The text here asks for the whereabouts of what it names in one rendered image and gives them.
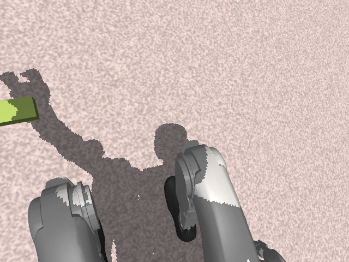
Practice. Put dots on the right robot hand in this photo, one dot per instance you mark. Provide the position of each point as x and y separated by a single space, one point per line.
269 255

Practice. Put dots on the left robot foot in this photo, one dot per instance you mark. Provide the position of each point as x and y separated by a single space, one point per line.
102 242

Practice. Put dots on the small box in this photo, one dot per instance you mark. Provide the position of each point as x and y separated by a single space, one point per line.
18 110

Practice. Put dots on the right robot foot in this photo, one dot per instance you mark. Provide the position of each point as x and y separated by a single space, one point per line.
173 206

